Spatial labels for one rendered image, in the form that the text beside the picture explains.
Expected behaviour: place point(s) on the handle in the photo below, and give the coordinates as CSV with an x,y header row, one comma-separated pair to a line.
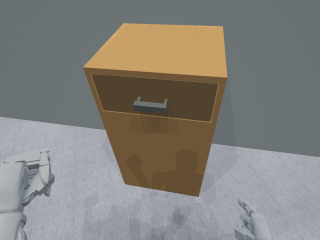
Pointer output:
x,y
150,106

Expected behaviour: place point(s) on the right robot hand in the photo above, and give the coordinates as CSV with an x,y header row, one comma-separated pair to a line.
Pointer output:
x,y
256,228

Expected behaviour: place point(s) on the left robot hand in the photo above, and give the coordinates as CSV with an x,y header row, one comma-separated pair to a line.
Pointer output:
x,y
14,177

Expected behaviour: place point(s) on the cabinet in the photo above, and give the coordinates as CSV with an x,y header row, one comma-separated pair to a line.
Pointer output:
x,y
156,152

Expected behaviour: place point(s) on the robot left forearm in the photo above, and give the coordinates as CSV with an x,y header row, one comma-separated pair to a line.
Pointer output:
x,y
11,225

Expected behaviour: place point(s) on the drawer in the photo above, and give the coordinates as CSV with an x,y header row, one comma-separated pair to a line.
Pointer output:
x,y
186,99

